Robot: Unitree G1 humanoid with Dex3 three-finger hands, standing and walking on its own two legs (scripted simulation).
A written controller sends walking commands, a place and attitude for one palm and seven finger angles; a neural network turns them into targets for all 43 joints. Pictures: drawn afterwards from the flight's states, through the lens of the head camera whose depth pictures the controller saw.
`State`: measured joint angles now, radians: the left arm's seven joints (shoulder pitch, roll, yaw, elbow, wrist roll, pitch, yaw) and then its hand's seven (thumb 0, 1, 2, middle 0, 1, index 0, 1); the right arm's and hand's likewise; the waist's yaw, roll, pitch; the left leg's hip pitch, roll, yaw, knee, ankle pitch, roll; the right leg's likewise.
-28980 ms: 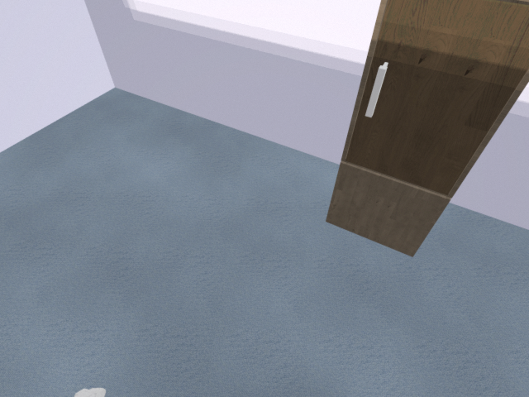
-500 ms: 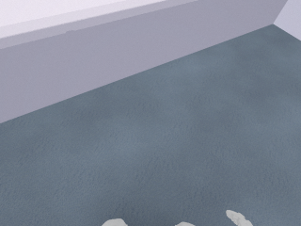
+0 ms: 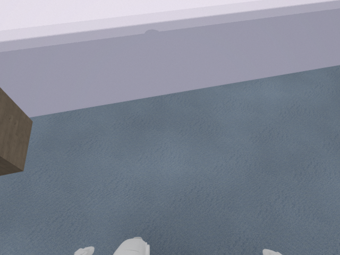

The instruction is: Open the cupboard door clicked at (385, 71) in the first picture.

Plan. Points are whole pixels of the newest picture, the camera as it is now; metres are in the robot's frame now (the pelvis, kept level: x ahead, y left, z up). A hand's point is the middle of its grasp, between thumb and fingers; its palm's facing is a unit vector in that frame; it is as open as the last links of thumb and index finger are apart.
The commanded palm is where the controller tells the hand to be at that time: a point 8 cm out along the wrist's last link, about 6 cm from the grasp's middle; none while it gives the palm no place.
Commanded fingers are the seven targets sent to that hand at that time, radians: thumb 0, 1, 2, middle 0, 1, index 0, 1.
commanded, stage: turn to face it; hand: left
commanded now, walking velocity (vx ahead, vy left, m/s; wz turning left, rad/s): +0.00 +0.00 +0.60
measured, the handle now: out of the picture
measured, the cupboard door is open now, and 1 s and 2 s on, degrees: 46 46 46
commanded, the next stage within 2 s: take the last steps up to it in 1.64 s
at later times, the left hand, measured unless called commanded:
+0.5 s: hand out of the picture +0.07 +0.20 -0.16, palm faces +0.29 -0.91 -0.31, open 7.4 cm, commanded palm none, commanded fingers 0.00 0.90 0.90 -0.20 -0.30 -0.20 -0.30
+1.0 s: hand out of the picture +0.00 +0.20 -0.17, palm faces +0.58 -0.78 -0.26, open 7.4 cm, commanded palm none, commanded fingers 0.00 0.90 0.90 -0.20 -0.30 -0.20 -0.30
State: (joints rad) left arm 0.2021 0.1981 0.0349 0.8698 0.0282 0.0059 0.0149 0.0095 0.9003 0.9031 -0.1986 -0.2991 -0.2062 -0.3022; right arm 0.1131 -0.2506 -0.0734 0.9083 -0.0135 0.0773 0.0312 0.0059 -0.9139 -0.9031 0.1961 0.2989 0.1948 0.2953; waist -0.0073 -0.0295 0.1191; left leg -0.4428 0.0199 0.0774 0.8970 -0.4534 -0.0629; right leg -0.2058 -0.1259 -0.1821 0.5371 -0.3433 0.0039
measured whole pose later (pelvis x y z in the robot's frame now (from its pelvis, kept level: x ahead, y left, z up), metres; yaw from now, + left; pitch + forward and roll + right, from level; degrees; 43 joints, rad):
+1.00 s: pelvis +0.05 -0.03 +0.00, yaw +35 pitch +2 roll -1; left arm 0.15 0.26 0.07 0.88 0.02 0.05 0.00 0.01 0.90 0.90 -0.20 -0.30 -0.20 -0.30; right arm 0.15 -0.22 -0.05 0.89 -0.03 0.03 0.01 0.00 -0.91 -0.90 0.20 0.30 0.20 0.30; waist 0.00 -0.02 0.09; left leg -0.32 -0.01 -0.05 0.52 -0.24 0.01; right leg -0.45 -0.07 -0.01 0.92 -0.44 0.08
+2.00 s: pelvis +0.13 -0.03 +0.01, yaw +62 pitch +0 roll +2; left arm 0.31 0.15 0.03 0.99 0.03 -0.05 0.00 0.01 0.90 0.90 -0.20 -0.30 -0.21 -0.30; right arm 0.19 -0.23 -0.07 1.00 -0.03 0.06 0.03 0.01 -0.91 -0.90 0.20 0.30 0.20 0.30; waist 0.02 0.00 0.05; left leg -0.51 0.03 0.03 1.05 -0.32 -0.05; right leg -0.12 -0.09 -0.14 0.41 -0.29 0.00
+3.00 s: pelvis +0.17 +0.31 +0.01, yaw +67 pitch +0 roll +0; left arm 0.26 0.19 0.07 1.03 0.02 -0.07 0.01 -0.02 0.95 0.90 -0.20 -0.30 -0.21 -0.30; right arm 0.27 -0.16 -0.05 1.06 -0.03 -0.01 0.02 0.00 -0.92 -0.90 0.20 0.30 0.19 0.30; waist 0.00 -0.01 0.04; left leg -0.52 0.11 0.05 0.86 -0.22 -0.04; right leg -0.13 -0.04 -0.15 0.38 -0.25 -0.02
